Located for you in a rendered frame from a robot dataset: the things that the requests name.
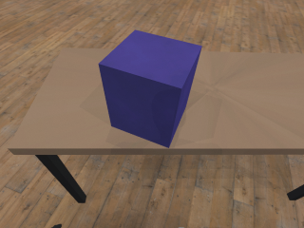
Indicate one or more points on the table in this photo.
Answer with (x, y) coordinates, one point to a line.
(240, 103)

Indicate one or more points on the carton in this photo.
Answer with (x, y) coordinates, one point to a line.
(147, 80)

